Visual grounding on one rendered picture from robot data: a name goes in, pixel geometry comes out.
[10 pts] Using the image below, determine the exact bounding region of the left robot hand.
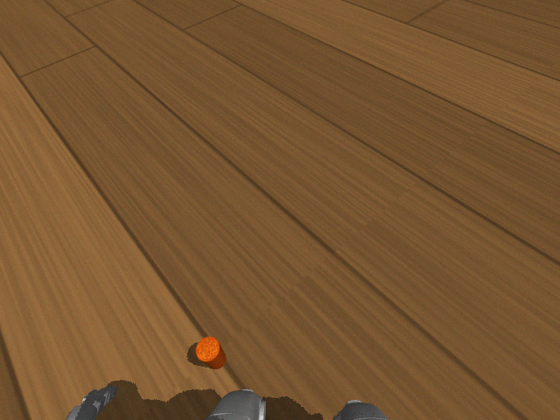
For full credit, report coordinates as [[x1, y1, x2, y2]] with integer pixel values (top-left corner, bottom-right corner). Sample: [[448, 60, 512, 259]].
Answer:
[[66, 386, 117, 420]]

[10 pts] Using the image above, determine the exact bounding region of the cup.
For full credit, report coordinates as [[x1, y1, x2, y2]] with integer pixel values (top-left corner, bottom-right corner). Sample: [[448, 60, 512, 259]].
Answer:
[[196, 337, 226, 369]]

